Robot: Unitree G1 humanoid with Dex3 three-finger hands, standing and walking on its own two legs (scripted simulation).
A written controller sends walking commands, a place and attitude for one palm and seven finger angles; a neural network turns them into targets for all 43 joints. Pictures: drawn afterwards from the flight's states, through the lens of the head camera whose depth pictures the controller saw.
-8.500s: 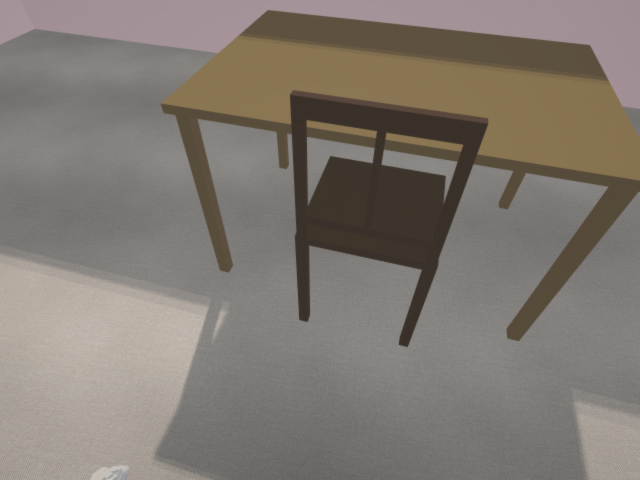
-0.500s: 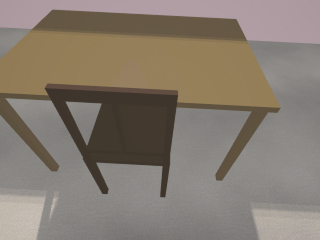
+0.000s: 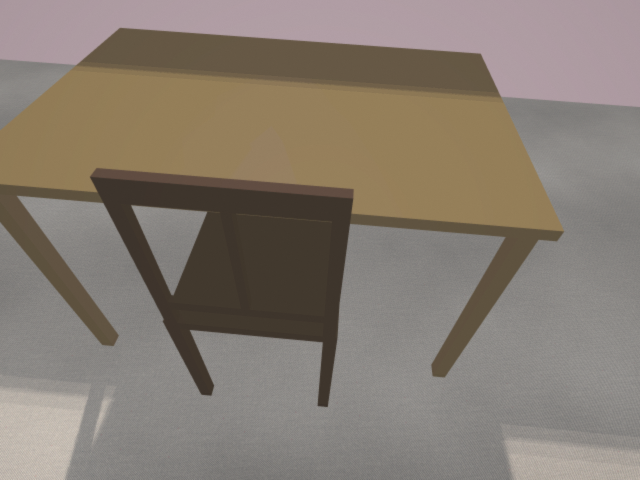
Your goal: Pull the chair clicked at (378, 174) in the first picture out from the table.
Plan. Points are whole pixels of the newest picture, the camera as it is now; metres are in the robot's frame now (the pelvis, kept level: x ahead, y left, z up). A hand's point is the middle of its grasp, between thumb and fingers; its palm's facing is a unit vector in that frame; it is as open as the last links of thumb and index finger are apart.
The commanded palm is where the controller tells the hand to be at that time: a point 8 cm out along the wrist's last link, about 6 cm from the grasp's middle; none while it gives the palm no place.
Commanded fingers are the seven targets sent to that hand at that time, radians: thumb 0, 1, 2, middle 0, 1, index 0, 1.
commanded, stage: look again from close up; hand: left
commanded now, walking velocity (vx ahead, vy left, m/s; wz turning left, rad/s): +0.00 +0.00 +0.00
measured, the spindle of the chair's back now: (238, 264) +0.49 +0.18 -0.09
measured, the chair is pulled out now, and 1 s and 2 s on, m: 0.00 0.00 0.00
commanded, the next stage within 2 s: shuffle to correct the standing spot in 1.16 s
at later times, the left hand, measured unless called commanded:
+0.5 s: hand out of the picture -0.02 +0.22 -0.17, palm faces +0.00 -0.98 -0.19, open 7.4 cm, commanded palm none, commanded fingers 0.00 0.90 0.90 -0.20 -0.30 -0.20 -0.30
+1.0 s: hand out of the picture -0.06 +0.24 -0.17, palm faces -0.01 -0.98 -0.19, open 7.4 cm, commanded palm none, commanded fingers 0.00 0.90 0.90 -0.20 -0.30 -0.20 -0.30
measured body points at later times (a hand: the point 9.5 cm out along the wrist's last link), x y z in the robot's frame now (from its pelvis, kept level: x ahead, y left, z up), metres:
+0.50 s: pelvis -0.01 +0.05 +0.01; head +0.00 +0.06 +0.46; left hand -0.02 +0.27 -0.16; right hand +0.00 -0.19 -0.15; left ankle +0.02 +0.12 -0.73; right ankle -0.05 -0.09 -0.73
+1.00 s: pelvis -0.03 +0.07 +0.01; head -0.01 +0.07 +0.46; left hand -0.05 +0.29 -0.15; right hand -0.04 -0.15 -0.15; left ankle +0.02 +0.12 -0.73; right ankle -0.05 -0.09 -0.73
